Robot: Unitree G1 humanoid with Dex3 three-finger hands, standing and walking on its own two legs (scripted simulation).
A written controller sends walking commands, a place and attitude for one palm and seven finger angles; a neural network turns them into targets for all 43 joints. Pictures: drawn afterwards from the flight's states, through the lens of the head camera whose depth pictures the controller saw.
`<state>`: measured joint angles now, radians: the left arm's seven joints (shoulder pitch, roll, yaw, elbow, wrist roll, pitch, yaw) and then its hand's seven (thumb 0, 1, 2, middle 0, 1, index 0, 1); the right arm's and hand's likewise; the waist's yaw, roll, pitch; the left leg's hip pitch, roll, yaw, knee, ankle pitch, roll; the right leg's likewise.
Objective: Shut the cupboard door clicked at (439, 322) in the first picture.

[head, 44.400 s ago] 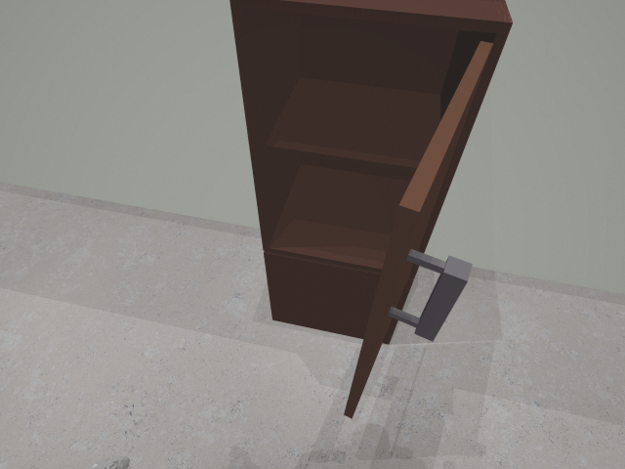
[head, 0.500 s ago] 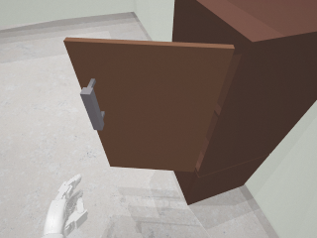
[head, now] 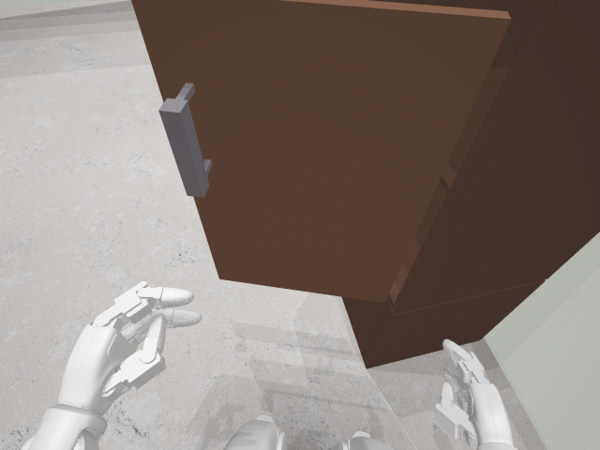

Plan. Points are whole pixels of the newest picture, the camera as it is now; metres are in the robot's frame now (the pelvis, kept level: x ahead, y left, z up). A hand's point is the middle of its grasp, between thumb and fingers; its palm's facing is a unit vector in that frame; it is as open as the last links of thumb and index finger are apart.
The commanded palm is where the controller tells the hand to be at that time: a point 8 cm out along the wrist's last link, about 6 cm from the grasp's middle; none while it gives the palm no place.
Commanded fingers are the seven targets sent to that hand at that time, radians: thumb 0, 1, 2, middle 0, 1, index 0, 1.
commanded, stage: raise the hand and make a fist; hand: left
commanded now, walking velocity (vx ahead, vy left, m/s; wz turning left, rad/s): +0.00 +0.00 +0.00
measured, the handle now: (193, 142) +0.46 +0.19 +0.16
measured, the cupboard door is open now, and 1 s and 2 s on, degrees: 68 68 68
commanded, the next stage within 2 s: bring the fist close to the handle in 1.26 s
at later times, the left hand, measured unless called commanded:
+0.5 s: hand (129, 302) +0.24 +0.21 +0.12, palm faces -0.04 -1.00 -0.05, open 3.2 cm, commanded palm +0.21 +0.26 +0.13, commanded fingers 0.00 0.90 0.90 -1.26 -1.46 -1.26 -1.46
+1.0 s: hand (114, 265) +0.26 +0.21 +0.17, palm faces -0.03 -1.00 -0.05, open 3.1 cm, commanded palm +0.23 +0.26 +0.17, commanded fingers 0.00 0.90 0.90 -1.30 -1.50 -1.30 -1.50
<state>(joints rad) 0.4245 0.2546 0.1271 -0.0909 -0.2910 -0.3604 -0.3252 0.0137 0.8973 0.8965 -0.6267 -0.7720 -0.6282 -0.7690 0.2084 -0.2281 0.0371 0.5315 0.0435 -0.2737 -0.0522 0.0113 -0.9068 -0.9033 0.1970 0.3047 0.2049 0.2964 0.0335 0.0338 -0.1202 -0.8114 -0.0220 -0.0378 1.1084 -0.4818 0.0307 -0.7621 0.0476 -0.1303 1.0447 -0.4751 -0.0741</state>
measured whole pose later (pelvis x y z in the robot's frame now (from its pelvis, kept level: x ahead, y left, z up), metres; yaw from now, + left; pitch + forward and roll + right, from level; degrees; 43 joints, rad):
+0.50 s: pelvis +0.03 +0.03 +0.03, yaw -1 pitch +8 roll -3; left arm 0.45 0.26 0.14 -0.24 -0.28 -0.23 -0.23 0.01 0.90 0.90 -1.09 -1.27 -1.09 -1.27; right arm 0.27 -0.25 0.03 0.50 0.05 -0.23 -0.05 0.01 -0.91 -0.90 0.20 0.30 0.20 0.30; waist 0.02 0.05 -0.11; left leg -0.62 -0.05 0.01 0.93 -0.45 0.08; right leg -0.58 0.03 -0.07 0.87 -0.43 -0.02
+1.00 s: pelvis +0.03 +0.03 +0.05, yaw -1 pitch +3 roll -2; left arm 0.29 0.28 0.20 -0.19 -0.31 -0.06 -0.26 0.01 0.90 0.90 -1.29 -1.50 -1.30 -1.50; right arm 0.27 -0.25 0.07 0.57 0.06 -0.24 -0.06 0.01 -0.91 -0.90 0.20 0.31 0.21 0.30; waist 0.02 0.05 -0.08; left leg -0.42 -0.05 0.00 0.74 -0.36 0.07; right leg -0.39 0.03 -0.07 0.69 -0.35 -0.03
